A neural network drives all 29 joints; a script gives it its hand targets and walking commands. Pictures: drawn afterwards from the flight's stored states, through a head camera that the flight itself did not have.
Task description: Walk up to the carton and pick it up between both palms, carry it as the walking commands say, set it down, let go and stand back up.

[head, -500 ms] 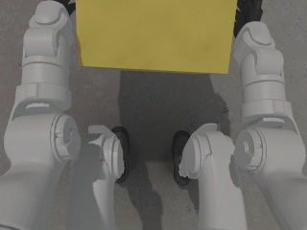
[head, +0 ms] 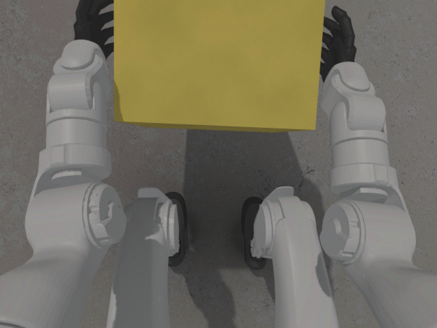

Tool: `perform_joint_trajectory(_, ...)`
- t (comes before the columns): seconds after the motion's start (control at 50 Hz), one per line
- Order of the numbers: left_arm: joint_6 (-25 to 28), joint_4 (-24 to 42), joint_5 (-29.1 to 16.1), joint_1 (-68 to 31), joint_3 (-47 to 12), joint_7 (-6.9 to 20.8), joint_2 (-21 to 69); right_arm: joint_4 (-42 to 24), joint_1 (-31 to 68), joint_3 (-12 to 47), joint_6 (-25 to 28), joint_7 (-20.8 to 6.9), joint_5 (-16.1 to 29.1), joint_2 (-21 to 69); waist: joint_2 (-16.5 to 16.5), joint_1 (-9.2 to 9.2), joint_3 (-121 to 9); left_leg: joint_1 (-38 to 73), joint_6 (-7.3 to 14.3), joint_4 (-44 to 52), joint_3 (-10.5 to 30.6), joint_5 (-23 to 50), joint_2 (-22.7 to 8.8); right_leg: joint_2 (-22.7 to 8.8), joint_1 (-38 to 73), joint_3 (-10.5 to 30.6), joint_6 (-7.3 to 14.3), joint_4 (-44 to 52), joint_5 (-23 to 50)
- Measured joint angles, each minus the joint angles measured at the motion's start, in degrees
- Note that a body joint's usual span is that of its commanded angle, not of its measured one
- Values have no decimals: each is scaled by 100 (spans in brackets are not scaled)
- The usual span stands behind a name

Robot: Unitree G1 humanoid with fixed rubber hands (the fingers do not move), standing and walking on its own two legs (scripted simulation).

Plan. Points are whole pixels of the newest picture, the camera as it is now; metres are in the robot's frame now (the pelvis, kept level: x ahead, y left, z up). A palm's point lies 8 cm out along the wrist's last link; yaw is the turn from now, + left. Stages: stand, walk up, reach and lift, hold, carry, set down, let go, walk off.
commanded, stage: reach and lift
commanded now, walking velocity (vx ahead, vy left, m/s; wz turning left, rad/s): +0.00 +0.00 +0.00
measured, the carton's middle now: (215, 64) +0.53 +0.02 -0.18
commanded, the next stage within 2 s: none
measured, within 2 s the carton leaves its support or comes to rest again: neither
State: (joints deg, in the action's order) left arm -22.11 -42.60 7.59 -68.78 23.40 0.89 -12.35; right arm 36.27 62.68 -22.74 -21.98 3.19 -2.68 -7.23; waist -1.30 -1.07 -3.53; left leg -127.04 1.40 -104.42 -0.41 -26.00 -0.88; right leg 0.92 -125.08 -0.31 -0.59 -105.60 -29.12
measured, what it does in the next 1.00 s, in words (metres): rises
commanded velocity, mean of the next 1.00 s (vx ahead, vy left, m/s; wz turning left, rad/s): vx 0.00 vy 0.00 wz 0.00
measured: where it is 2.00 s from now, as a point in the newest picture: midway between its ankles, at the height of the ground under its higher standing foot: (214, 243)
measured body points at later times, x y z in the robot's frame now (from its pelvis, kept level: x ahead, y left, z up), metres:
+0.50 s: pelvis +0.01 +0.01 +0.06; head +0.30 +0.03 +0.40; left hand +0.52 +0.20 -0.04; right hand +0.51 -0.17 -0.04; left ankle +0.12 +0.11 -0.42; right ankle +0.11 -0.12 -0.42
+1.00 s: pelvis +0.02 +0.00 +0.11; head +0.27 +0.02 +0.49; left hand +0.50 +0.20 +0.04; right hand +0.49 -0.17 +0.04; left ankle +0.12 +0.11 -0.42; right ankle +0.11 -0.12 -0.42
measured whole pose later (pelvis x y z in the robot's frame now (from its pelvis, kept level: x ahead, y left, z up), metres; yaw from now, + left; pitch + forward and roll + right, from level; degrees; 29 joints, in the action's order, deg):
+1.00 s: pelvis +0.02 +0.00 +0.11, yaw +0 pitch +44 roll -2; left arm -23.5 -36.2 12.2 -52.6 26.0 2.3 -4.2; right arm 31.7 47.5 -24.4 -24.3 0.0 -8.8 -1.8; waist -1.0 -0.9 -13.3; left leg -104.0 0.9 -83.4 0.1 -23.9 -0.2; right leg 1.0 -101.9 -0.2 -0.6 -83.9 -26.4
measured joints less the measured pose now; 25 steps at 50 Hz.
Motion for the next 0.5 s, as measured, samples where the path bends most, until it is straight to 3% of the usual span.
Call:
perform_joint_trajectory(0.1,-47,226,-1,179,18,17,93,-229,-202,59,-45,8,37,37,24,57,-123,168,10,199,-18,26,-10,17,156,24,-16,206,44)
perform_joint_trajectory(0.36,-129,174,212,470,122,84,224,-114,-442,-195,-111,-114,-306,272,-1,-17,-466,711,14,753,2,77,56,-28,732,18,-28,778,83)
perform_joint_trajectory(0.5,-131,438,147,737,-14,15,409,-428,-842,-68,-116,-151,-204,217,38,8,-564,979,40,1015,-10,117,77,-39,1013,39,-68,1060,128)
